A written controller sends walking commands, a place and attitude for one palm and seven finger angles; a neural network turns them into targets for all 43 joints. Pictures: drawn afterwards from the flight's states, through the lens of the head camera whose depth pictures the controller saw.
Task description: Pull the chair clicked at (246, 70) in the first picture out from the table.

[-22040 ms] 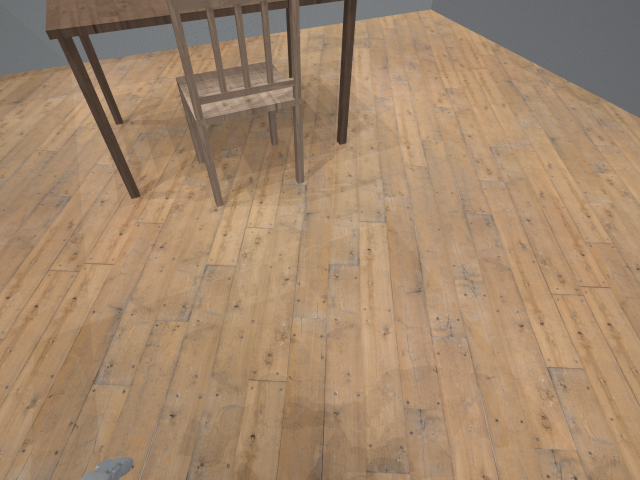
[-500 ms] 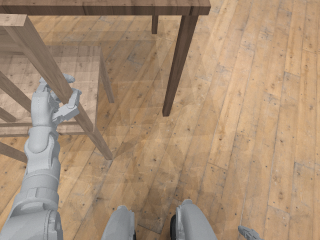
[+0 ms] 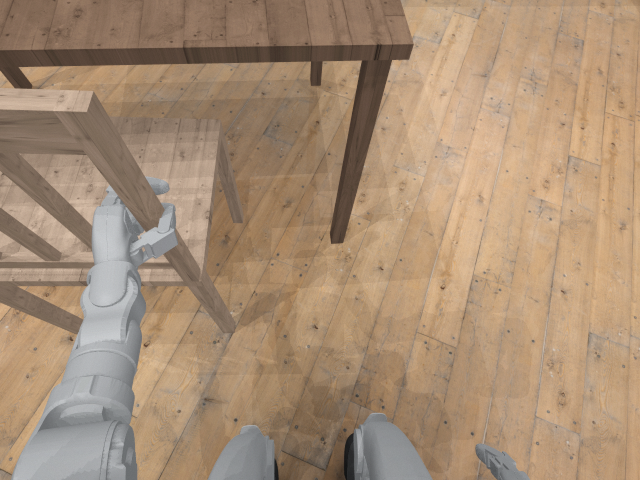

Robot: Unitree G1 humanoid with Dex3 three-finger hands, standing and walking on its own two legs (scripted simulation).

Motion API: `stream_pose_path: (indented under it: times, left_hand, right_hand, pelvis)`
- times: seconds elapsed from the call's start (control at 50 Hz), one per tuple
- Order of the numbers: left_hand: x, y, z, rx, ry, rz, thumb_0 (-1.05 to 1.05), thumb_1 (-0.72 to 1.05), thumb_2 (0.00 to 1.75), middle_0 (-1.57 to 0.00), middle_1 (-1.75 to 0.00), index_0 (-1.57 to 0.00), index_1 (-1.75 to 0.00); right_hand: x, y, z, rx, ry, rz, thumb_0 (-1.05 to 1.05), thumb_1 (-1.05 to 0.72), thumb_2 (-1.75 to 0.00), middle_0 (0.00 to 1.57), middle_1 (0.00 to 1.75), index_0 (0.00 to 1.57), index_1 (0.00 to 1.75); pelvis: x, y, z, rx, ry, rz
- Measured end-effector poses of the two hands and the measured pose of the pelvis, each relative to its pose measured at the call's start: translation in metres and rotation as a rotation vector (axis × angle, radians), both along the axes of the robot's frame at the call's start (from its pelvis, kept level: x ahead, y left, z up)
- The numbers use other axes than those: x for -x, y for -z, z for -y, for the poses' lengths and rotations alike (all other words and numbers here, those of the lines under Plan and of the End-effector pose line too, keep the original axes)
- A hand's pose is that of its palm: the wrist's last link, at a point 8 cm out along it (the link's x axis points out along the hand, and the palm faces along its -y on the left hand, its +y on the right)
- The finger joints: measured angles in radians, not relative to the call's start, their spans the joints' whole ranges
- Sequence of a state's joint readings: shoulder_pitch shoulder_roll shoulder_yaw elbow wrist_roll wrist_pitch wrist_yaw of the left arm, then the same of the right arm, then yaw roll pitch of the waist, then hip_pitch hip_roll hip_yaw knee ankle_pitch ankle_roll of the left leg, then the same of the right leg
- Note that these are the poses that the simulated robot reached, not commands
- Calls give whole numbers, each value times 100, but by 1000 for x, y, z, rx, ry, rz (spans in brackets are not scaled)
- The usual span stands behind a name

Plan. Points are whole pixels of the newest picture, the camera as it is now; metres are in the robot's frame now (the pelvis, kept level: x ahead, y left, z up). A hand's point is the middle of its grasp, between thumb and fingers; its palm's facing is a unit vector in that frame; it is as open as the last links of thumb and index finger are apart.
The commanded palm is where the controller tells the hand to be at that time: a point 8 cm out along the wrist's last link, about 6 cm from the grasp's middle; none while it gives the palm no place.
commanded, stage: step backward, pulling the chair out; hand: left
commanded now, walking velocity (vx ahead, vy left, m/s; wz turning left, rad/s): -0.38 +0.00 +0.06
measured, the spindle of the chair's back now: out of the picture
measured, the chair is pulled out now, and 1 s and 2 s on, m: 0.03 0.14 0.17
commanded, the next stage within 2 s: none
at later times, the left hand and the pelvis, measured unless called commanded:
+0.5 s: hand (177, 265) +0.37 +0.17 -0.01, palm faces +0.18 -0.96 -0.20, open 5.6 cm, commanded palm +0.35 +0.22 -0.01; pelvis -0.02 -0.02 +0.04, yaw +0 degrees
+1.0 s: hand (181, 332) +0.29 +0.16 -0.01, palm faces +0.14 -0.96 -0.22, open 5.8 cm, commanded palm +0.29 +0.20 -0.01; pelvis -0.08 -0.02 +0.03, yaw +1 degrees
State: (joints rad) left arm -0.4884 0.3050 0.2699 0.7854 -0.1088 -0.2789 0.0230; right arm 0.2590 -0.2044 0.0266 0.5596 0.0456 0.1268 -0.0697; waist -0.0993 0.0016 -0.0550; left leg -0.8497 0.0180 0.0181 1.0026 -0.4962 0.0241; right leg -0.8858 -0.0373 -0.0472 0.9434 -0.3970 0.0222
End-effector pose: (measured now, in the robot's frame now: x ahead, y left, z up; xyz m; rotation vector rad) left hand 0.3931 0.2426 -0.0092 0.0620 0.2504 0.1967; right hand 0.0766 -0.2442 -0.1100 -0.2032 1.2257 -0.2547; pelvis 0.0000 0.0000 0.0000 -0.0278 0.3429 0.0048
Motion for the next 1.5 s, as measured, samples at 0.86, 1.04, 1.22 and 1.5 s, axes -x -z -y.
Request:
stream_pose_path:
  times: [0.86,1.04,1.22,1.5]
  left_hand:
    - [111,-15,36,-93,30,-222,1,60,72,-20,-103,-50,-145]
    - [134,-16,40,-104,10,-223,1,57,75,-23,-103,-50,-145]
    - [139,-16,40,-114,50,-225,1,58,73,-21,-105,-50,-145]
    - [142,-16,42,-117,19,-222,1,55,76,-23,-106,-50,-145]
  right_hand:
    - [72,-41,47,99,-10,71,1,-90,-90,20,30,20,30]
    - [77,-25,31,18,-33,114,1,-90,-90,20,30,20,30]
    - [94,-33,30,59,-30,85,1,-90,-90,20,30,20,30]
    - [81,-23,33,27,-54,143,1,-90,-90,20,30,20,30]
  pelvis:
    - [70,-39,16,-36,-9,213]
    - [81,-35,23,-38,-12,245]
    - [84,-39,11,-34,-10,257]
    - [92,-31,25,-46,-16,282]
